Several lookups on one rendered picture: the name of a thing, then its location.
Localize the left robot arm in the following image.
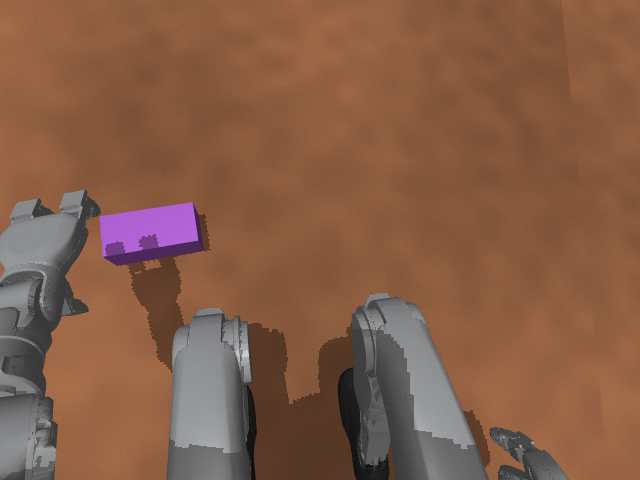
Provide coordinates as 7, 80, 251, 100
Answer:
0, 264, 67, 480

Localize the right robot hand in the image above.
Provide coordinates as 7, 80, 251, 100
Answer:
489, 427, 569, 480

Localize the right robot foot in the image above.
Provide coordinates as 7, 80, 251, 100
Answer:
338, 367, 389, 480

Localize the left robot hand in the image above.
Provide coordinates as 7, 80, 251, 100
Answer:
0, 190, 101, 317

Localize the carton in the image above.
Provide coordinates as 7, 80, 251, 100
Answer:
100, 202, 204, 266

